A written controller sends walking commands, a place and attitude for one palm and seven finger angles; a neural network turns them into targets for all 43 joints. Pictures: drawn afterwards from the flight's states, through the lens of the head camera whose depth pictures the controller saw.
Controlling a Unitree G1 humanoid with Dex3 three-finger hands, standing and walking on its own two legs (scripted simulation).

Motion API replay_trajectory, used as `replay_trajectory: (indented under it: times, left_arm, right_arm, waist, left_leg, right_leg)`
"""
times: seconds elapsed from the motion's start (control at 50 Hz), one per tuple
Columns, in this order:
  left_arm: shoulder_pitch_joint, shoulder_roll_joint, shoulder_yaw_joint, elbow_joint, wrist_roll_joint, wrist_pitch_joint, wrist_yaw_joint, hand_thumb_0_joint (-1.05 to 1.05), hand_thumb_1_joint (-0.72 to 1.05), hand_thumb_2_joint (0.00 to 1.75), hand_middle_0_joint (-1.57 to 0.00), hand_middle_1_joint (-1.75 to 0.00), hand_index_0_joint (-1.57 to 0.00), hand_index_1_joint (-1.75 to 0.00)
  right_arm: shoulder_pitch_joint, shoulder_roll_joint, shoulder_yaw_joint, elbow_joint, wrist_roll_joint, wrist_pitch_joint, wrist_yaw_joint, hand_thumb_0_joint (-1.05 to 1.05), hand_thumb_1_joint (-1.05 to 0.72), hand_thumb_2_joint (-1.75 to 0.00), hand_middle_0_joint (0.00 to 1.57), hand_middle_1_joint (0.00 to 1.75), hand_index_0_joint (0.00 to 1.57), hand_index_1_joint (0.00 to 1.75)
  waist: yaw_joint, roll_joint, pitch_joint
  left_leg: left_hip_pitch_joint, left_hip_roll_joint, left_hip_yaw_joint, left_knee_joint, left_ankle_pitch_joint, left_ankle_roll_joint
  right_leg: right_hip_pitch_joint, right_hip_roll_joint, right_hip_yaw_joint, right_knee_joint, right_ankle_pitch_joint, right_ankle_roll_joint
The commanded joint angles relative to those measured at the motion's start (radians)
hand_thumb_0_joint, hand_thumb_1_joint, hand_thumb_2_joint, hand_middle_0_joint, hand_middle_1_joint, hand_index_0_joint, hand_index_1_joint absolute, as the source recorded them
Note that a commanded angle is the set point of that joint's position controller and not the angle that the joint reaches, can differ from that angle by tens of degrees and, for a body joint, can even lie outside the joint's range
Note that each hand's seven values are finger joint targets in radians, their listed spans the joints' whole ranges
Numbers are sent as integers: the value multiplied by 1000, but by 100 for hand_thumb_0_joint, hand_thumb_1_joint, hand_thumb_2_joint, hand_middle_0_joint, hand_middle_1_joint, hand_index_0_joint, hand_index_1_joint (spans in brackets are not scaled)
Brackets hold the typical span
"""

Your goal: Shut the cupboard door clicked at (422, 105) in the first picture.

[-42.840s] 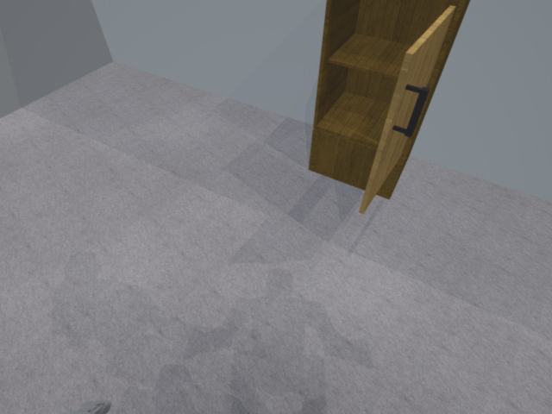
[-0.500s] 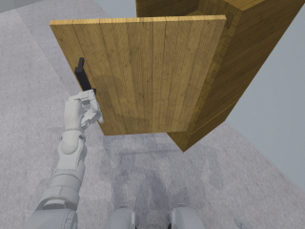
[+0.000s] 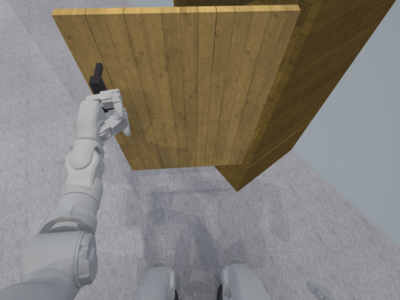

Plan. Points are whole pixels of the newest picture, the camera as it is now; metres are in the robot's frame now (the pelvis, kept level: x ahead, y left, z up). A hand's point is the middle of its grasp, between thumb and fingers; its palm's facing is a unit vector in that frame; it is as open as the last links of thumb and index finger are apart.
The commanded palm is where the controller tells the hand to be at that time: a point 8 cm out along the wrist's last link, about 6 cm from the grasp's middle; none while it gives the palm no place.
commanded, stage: push the door shut along its arc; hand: left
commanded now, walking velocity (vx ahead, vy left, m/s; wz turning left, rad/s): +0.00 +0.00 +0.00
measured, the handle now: (108, 98) +0.52 +0.19 +0.05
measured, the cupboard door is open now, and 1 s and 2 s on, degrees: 57 43 34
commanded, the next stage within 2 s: pull the fist back off the door in 1.28 s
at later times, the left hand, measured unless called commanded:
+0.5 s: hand (132, 99) +0.51 +0.14 +0.06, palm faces -0.16 -0.99 -0.03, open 3.1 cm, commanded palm +0.51 +0.17 +0.06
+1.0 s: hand (150, 77) +0.58 +0.10 +0.06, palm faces -0.28 -0.96 -0.02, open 3.1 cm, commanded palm +0.58 +0.14 +0.06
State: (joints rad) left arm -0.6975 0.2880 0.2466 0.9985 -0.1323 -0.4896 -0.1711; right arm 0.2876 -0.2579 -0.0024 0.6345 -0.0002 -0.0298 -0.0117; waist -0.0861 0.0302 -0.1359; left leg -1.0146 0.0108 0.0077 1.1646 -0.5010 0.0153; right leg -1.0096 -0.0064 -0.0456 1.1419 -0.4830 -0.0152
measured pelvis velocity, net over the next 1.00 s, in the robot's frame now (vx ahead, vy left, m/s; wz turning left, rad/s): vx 0.00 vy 0.01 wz -0.05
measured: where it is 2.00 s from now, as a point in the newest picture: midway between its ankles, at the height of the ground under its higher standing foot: outside the picture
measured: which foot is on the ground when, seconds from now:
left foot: down 0.00-1.00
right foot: down 0.00-1.00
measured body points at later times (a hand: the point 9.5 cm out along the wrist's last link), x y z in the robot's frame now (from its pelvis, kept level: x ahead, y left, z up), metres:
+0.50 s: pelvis -0.01 +0.01 -0.02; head +0.13 +0.02 +0.41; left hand +0.51 +0.19 +0.06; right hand +0.00 -0.27 -0.13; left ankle +0.03 +0.11 -0.64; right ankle +0.03 -0.11 -0.64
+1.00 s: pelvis +0.00 +0.01 -0.03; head +0.18 +0.02 +0.38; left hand +0.59 +0.16 +0.06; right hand -0.05 -0.24 -0.13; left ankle +0.03 +0.11 -0.64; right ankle +0.03 -0.11 -0.64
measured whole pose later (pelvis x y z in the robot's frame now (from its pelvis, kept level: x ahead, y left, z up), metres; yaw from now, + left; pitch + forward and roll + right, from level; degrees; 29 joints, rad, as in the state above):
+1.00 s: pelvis +0.00 +0.01 -0.03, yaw -3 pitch +30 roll -4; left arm -1.22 0.58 0.33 1.29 -0.03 -0.30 -0.36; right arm 0.41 -0.27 0.05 0.64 -0.02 -0.02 0.01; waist -0.26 0.07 -0.11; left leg -1.28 0.04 -0.01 1.31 -0.54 0.03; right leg -1.26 0.03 -0.06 1.22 -0.49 0.00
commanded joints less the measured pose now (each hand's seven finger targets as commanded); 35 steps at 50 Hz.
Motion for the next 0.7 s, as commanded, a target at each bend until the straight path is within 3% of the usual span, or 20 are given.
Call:
replay_trajectory:
  times: [0.0, 0.02, 0.06, 0.12, 0.16, 0.2, 0.22, 0.32, 0.36, 0.38, 0.42, 0.46, 0.5, 0.56, 0.6, 0.64, 0.66, 0.68]
  left_arm:
    - [-454, 167, 19, -162, -17, -53, -37, 0, 90, 90, -130, -150, -130, -150]
    - [-455, 172, 17, -142, -15, -50, -44, 0, 90, 90, -130, -150, -130, -150]
    - [-498, 184, 17, -157, -11, -55, -54, 0, 90, 90, -130, -150, -130, -150]
    - [-563, 180, -1, -116, -9, -43, -68, 0, 90, 90, -130, -150, -130, -150]
    - [-593, 231, 29, -109, -7, -46, -77, 0, 90, 90, -130, -150, -130, -150]
    - [-629, 211, 3, -90, -2, -41, -88, 0, 90, 90, -130, -150, -130, -150]
    - [-632, 233, 17, -77, 1, -38, -90, 0, 90, 90, -130, -150, -130, -150]
    - [-754, 253, 1, -32, 13, -21, -105, 0, 90, 90, -130, -150, -130, -150]
    - [-779, 303, 32, -34, 18, -20, -109, 0, 90, 90, -130, -150, -130, -150]
    - [-792, 279, 8, -5, 22, -11, -116, 0, 90, 90, -130, -150, -130, -150]
    - [-827, 285, 3, 10, 26, 1, -124, 0, 90, 90, -130, -150, -130, -150]
    - [-852, 333, 40, 14, 28, 6, -127, 0, 90, 90, -130, -150, -130, -150]
    - [-867, 332, 36, 46, 32, 25, -133, 0, 90, 90, -130, -150, -130, -150]
    - [-892, 412, 94, 41, 42, 37, -132, 0, 90, 90, -130, -150, -130, -150]
    - [-898, 392, 70, 50, 60, 47, -136, 0, 90, 90, -130, -150, -130, -150]
    - [-930, 391, 67, 20, 59, 48, -140, 0, 90, 90, -130, -150, -130, -150]
    - [-921, 435, 99, 13, 62, 51, -141, 0, 90, 90, -130, -150, -130, -150]
    - [-909, 407, 78, 42, 62, 65, -147, 0, 90, 90, -130, -150, -130, -150]
  right_arm:
    - [127, -153, -56, -71, 4, -19, -6, 0, -90, -90, 20, 30, 20, 30]
    - [134, -155, -57, -69, 6, -17, -5, 0, -90, -90, 20, 30, 20, 30]
    - [145, -161, -59, -65, 4, -15, -6, 0, -90, -90, 20, 30, 20, 30]
    - [158, -166, -58, -50, 4, -12, -4, 0, -90, -90, 20, 30, 20, 30]
    - [164, -174, -56, -48, 4, -12, -7, 0, -90, -90, 20, 30, 20, 30]
    - [174, -174, -55, -42, 3, -13, -4, 0, -90, -90, 20, 30, 20, 30]
    - [179, -178, -54, -40, 2, -12, -3, 0, -90, -90, 20, 30, 20, 30]
    - [200, -189, -48, -28, -1, -15, -3, 0, -90, -90, 20, 30, 20, 30]
    - [209, -196, -46, -30, -3, -16, -4, 0, -90, -90, 20, 30, 20, 30]
    - [214, -193, -43, -27, -4, -17, -2, 0, -90, -90, 20, 30, 20, 30]
    - [225, -196, -41, -23, -7, -19, 0, 0, -90, -90, 20, 30, 20, 30]
    - [237, -207, -40, -23, -10, -19, -1, 0, -90, -90, 20, 30, 20, 30]
    - [246, -205, -36, -23, -10, -16, 1, 0, -90, -90, 20, 30, 20, 30]
    - [261, -210, -32, -28, -15, -14, 5, 0, -90, -90, 20, 30, 20, 30]
    - [270, -206, -32, -29, -16, -10, 8, 0, -90, -90, 20, 30, 20, 30]
    - [284, -206, -34, -29, -19, -9, 12, 0, -90, -90, 20, 30, 20, 30]
    - [286, -210, -33, -29, -19, -6, 12, 0, -90, -90, 20, 30, 20, 30]
    - [285, -206, -31, -30, -17, -2, 14, 0, -90, -90, 20, 30, 20, 30]
  waist:
    - [-53, -4, -435]
    - [-55, -13, -426]
    - [-59, 27, -466]
    - [-92, 6, -424]
    - [-87, 32, -450]
    - [-104, 48, -446]
    - [-99, 53, -444]
    - [-145, 73, -429]
    - [-140, 102, -486]
    - [-153, 99, -478]
    - [-163, 110, -459]
    - [-164, 122, -500]
    - [-177, 106, -483]
    - [-168, 140, -539]
    - [-175, 145, -524]
    - [-185, 156, -563]
    - [-167, 187, -591]
    - [-177, 175, -573]
  left_leg:
    - [231, -13, -38, -123, 264, 12]
    - [228, -11, -43, -125, 259, 12]
    - [263, -10, -51, -117, 289, 11]
    - [242, -6, -57, -115, 241, 15]
    - [240, -7, -61, -109, 239, 15]
    - [256, -4, -70, -108, 230, 15]
    - [254, -4, -72, -108, 228, 14]
    - [235, 2, -88, -94, 186, 19]
    - [249, 2, -89, -78, 210, 19]
    - [243, 2, -94, -75, 206, 19]
    - [240, 5, -100, -73, 203, 19]
    - [251, 9, -106, -60, 227, 19]
    - [229, 11, -107, -52, 231, 21]
    - [231, 12, -105, -33, 271, 21]
    - [233, 16, -108, -31, 281, 19]
    - [269, 18, -114, -21, 323, 21]
    - [284, 22, -116, -21, 348, 15]
    - [273, 19, -111, -19, 347, 16]
  right_leg:
    - [224, 20, 41, -140, 295, -3]
    - [216, 22, 39, -141, 285, -4]
    - [191, 22, 35, -128, 293, -7]
    - [156, 24, 34, -144, 244, -4]
    - [148, 25, 36, -134, 235, -7]
    - [112, 27, 30, -135, 211, -8]
    - [111, 28, 30, -136, 204, -10]
    - [42, 32, 26, -131, 152, -11]
    - [38, 33, 28, -117, 163, -13]
    - [24, 33, 24, -116, 158, -13]
    - [3, 35, 20, -114, 149, -14]
    - [-10, 36, 18, -102, 159, -16]
    - [-16, 39, 16, -100, 162, -15]
    - [-8, 41, 16, -82, 183, -16]
    - [-22, 43, 14, -81, 187, -15]
    - [-29, 46, 9, -72, 213, -16]
    - [-24, 46, 8, -66, 225, -18]
    - [-25, 47, 9, -71, 229, -17]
